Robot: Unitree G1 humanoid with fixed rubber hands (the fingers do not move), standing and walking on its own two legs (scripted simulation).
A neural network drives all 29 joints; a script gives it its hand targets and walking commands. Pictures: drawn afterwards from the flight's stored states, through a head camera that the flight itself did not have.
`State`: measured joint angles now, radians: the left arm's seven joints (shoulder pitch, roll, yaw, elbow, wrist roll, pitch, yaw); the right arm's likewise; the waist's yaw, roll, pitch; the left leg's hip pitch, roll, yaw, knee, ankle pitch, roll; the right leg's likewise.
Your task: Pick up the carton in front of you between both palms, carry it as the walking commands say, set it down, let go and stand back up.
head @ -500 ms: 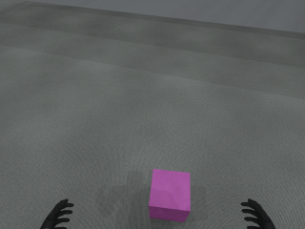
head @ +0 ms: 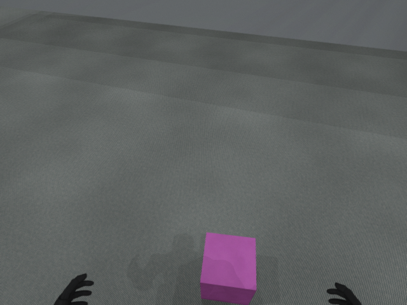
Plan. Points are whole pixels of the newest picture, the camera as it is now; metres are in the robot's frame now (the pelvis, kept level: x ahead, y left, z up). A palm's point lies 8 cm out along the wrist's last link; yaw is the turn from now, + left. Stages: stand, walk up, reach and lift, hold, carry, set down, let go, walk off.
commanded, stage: stand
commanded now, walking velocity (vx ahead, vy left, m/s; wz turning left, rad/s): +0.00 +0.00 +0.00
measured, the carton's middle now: (227, 269) +0.40 -0.08 -0.65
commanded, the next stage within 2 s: none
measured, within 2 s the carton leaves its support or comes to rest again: neither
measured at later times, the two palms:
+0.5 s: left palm out of the picture +0.08 +0.31 -0.09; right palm out of the picture +0.09 -0.30 -0.09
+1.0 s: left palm out of the picture +0.06 +0.32 -0.09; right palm out of the picture +0.07 -0.30 -0.09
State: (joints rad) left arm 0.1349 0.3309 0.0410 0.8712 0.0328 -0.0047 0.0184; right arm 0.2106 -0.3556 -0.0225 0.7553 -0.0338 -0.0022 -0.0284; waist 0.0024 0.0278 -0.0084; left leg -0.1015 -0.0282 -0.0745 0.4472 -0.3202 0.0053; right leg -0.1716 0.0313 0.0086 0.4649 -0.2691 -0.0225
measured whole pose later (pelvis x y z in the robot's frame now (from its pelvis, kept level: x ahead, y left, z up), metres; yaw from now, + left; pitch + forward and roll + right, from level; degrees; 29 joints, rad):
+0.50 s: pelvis -0.02 +0.00 +0.01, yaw +0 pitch -3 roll +0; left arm 0.13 0.36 0.03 0.99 0.02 -0.01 0.01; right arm 0.18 -0.38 -0.01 0.90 -0.03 -0.01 -0.02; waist 0.01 0.02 0.01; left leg -0.07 -0.03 -0.08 0.38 -0.25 0.00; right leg -0.14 0.02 0.01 0.39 -0.20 -0.02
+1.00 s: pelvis -0.03 +0.00 +0.01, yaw +0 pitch -3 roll +0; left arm 0.11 0.38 0.01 1.05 0.02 -0.01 0.01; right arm 0.15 -0.39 0.00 0.98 -0.02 -0.01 -0.02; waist 0.01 0.01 0.02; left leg -0.06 -0.03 -0.07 0.34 -0.22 0.01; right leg -0.12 0.02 0.01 0.35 -0.17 -0.01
